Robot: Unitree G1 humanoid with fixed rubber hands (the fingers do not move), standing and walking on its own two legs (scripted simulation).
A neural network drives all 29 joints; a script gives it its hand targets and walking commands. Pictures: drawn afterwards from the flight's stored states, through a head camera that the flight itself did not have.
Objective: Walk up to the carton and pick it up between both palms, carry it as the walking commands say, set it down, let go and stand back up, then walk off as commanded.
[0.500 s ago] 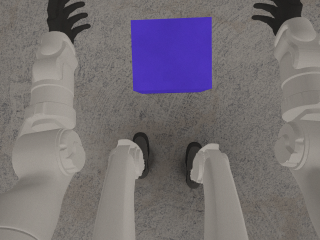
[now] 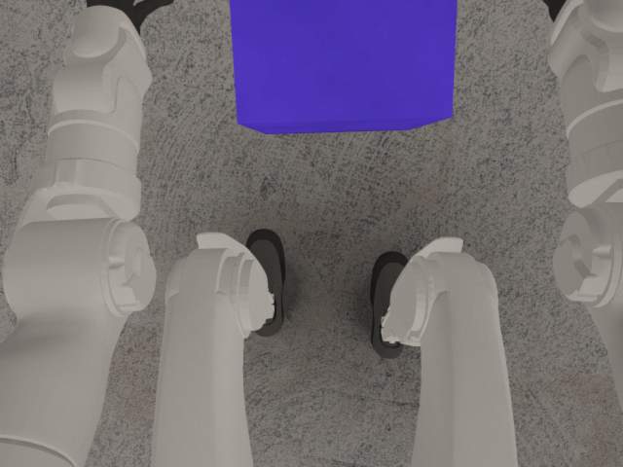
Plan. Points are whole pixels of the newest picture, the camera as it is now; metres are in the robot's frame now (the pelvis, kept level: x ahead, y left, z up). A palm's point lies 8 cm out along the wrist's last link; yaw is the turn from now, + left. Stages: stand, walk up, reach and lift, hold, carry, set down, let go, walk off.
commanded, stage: reach and lift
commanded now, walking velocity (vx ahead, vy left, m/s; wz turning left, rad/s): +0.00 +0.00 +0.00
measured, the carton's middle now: (338, 47) +0.55 +0.00 -0.33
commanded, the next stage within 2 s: none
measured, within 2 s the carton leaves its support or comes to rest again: neither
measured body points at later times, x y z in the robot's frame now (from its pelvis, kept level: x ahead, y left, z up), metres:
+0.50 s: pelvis -0.01 +0.00 -0.08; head +0.37 +0.00 +0.15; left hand +0.54 +0.22 -0.27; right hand +0.56 -0.20 -0.27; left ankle +0.13 +0.12 -0.41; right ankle +0.09 -0.11 -0.41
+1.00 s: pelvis -0.01 +0.00 -0.08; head +0.36 -0.01 +0.16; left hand +0.54 +0.20 -0.26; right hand +0.56 -0.19 -0.26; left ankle +0.12 +0.12 -0.41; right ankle +0.09 -0.11 -0.41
